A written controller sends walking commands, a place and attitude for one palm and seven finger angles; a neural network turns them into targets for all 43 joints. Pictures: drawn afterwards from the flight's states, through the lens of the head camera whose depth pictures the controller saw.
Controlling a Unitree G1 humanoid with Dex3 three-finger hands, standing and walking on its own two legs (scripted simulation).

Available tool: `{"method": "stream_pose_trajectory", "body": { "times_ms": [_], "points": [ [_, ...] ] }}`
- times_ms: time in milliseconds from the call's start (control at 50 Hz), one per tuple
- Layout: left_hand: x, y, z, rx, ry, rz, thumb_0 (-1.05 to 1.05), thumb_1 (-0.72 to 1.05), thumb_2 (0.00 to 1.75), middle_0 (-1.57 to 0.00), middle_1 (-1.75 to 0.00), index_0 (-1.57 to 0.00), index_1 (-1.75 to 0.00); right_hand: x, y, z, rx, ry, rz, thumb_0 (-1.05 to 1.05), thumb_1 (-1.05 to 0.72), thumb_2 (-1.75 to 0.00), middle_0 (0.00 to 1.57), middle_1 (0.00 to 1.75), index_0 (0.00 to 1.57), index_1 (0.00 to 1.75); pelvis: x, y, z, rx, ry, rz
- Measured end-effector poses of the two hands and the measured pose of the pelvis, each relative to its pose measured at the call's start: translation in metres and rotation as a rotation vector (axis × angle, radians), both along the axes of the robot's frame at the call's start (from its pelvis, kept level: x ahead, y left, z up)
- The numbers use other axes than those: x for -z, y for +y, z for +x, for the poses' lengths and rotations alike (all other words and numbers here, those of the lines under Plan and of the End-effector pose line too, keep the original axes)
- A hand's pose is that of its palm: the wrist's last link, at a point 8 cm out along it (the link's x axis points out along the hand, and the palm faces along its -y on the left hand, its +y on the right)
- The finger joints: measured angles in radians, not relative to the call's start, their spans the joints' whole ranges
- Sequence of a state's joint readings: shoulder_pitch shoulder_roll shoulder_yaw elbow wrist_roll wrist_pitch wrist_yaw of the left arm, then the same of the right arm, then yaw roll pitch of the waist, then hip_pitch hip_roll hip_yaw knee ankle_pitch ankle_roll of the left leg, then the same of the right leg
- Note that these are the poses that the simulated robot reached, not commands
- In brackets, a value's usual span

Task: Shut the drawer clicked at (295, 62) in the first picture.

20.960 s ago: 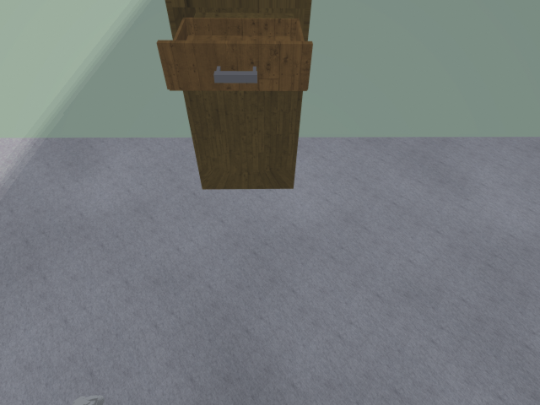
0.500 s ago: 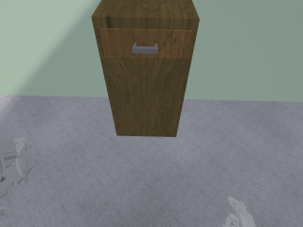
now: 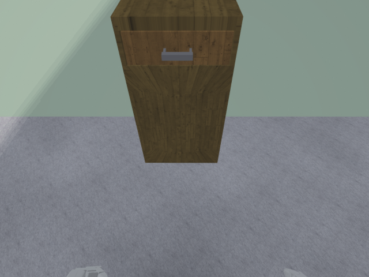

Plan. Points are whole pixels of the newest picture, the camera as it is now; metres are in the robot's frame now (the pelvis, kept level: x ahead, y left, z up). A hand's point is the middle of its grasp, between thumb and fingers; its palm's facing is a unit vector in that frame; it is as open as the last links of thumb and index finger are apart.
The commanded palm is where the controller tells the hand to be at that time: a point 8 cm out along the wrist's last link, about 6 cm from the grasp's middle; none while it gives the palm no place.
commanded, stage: let the arm hang, fingers relaxed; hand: left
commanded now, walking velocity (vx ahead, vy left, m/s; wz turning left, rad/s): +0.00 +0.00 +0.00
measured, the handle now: (177, 53) +0.90 +0.06 +0.04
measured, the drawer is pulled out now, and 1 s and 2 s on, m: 0.00 0.00 0.00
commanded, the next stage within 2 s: look to check the result in 0.86 s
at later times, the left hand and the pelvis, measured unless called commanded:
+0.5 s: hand out of the picture -0.04 +0.18 -0.16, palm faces +0.03 -0.98 -0.20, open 6.8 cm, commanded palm none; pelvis -0.01 +0.01 +0.01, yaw -1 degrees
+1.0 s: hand out of the picture -0.01 +0.17 -0.16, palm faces +0.03 -0.98 -0.19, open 7.3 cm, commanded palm none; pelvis +0.00 +0.00 +0.01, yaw -1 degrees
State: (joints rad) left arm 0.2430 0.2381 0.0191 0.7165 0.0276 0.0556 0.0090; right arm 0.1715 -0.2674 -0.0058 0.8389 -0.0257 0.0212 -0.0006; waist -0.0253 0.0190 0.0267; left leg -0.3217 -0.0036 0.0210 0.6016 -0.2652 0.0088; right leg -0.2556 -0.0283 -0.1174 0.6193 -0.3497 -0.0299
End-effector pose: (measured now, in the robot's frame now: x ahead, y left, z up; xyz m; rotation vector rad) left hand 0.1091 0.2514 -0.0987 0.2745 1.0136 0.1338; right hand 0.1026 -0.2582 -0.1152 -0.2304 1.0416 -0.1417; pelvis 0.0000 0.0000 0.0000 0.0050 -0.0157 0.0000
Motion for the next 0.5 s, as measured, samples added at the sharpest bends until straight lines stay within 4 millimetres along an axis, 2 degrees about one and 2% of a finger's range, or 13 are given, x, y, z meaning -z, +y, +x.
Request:
{"method": "stream_pose_trajectory", "body": {
  "times_ms": [40, 80, 180, 260, 360, 500],
  "points": [
    [0.023, -0.017, -0.034, -0.015, 0.137, -0.054, 0.01, 0.90, 0.90, -1.13, -1.33, -1.14, -1.33, 0.002, 0.004, -0.027, 0.018, 0.091, -0.005, 0.00, -0.90, -0.90, 0.19, 0.30, 0.20, 0.30, -0.003, 0.000, -0.002, 0.001, -0.005, -0.005],
    [0.032, -0.015, -0.066, -0.075, 0.228, -0.058, 0.01, 0.90, 0.90, -1.05, -1.29, -1.06, -1.26, 0.004, 0.009, -0.055, 0.032, 0.185, -0.002, 0.00, -0.90, -0.90, 0.19, 0.30, 0.20, 0.30, -0.006, -0.001, -0.004, -0.001, -0.007, -0.011],
    [0.033, -0.002, -0.127, -0.144, 0.390, -0.056, 0.01, 0.90, 0.90, -0.87, -1.08, -0.87, -1.07, 0.010, 0.027, -0.111, 0.063, 0.376, 0.028, 0.00, -0.90, -0.90, 0.19, 0.30, 0.20, 0.30, -0.012, 0.000, -0.007, -0.008, -0.005, -0.022],
    [0.027, 0.002, -0.159, -0.167, 0.485, -0.048, 0.01, 0.90, 0.90, -0.71, -0.90, -0.72, -0.90, 0.014, 0.043, -0.139, 0.093, 0.450, 0.066, 0.00, -0.90, -0.90, 0.19, 0.30, 0.20, 0.30, -0.014, 0.005, -0.007, -0.003, -0.005, -0.021],
    [0.024, -0.002, -0.173, -0.177, 0.525, -0.052, 0.00, 0.90, 0.90, -0.52, -0.67, -0.53, -0.67, 0.019, 0.061, -0.153, 0.117, 0.471, 0.108, 0.00, -0.90, -0.90, 0.19, 0.30, 0.20, 0.30, -0.015, 0.010, -0.008, 0.004, -0.009, -0.016],
    [0.029, -0.018, -0.156, -0.163, 0.470, -0.088, 0.00, 0.90, 0.90, -0.30, -0.42, -0.31, -0.43, 0.024, 0.077, -0.147, 0.128, 0.434, 0.144, 0.00, -0.90, -0.90, 0.20, 0.30, 0.20, 0.30, -0.015, 0.013, -0.008, 0.012, -0.016, -0.010]
  ]
}}
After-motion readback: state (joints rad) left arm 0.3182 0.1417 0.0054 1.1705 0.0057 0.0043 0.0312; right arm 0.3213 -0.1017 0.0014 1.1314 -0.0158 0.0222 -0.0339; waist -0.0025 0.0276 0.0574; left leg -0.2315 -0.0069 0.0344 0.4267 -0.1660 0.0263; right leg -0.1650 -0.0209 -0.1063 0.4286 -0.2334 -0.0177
